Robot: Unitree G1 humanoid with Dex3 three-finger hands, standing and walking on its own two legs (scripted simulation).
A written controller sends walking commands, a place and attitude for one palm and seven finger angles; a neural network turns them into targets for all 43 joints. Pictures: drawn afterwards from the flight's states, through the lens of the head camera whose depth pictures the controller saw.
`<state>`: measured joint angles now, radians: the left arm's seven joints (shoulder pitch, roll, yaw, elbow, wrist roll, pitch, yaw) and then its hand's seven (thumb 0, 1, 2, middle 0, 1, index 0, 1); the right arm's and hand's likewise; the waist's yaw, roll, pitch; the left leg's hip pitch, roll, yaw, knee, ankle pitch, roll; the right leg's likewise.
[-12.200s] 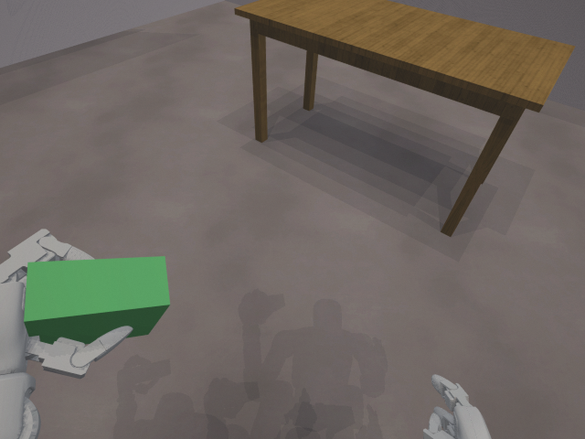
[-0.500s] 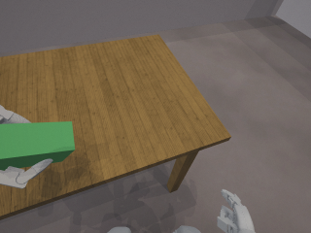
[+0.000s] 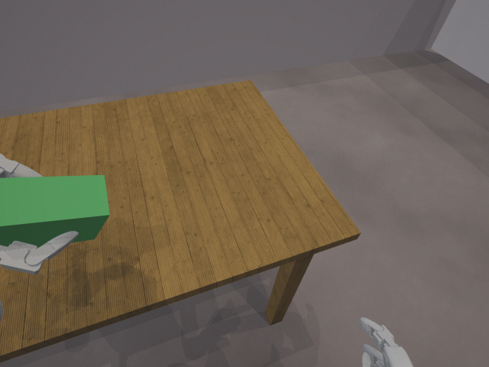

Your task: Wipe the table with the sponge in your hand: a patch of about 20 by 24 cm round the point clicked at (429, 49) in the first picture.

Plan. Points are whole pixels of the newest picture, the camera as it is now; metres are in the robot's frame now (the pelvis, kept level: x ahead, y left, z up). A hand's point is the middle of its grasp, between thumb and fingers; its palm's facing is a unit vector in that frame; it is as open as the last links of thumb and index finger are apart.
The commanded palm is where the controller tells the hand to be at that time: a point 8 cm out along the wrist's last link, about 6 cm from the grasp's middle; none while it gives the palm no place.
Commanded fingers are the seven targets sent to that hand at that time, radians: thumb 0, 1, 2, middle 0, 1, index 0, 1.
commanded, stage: come to a stop and stand still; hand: left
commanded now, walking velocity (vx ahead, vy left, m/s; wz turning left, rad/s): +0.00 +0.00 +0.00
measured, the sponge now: (65, 213) +0.25 +0.27 +0.16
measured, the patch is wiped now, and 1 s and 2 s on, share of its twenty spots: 0.00 0.00 0.00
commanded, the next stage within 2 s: look again from close up in 1.02 s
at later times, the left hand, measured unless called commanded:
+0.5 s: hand (46, 220) +0.24 +0.28 +0.15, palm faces +0.38 -0.83 -0.41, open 9.6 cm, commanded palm +0.18 +0.32 +0.18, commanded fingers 0.00 0.10 1.30 -1.20 -1.60 -1.20 -1.60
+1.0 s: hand (28, 245) +0.21 +0.30 +0.14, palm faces +0.35 -0.84 -0.40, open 9.6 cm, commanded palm +0.15 +0.33 +0.18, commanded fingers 0.00 0.10 1.30 -1.20 -1.60 -1.20 -1.60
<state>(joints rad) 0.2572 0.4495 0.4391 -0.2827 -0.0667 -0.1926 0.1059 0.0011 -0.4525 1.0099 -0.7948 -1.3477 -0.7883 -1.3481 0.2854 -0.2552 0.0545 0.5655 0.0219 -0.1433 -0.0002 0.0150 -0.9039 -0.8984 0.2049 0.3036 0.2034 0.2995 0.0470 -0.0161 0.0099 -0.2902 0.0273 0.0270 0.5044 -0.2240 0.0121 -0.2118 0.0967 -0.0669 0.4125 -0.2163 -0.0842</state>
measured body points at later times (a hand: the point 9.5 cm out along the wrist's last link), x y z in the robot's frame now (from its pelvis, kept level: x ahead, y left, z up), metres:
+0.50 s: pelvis +0.03 +0.04 +0.00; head +0.05 +0.04 +0.45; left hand +0.21 +0.33 +0.18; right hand +0.23 -0.18 -0.07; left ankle +0.03 +0.11 -0.74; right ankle +0.00 -0.06 -0.74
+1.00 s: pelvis +0.00 +0.05 +0.01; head +0.01 +0.06 +0.45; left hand +0.19 +0.34 +0.16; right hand +0.16 -0.18 -0.07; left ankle +0.03 +0.11 -0.74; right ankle +0.00 -0.06 -0.74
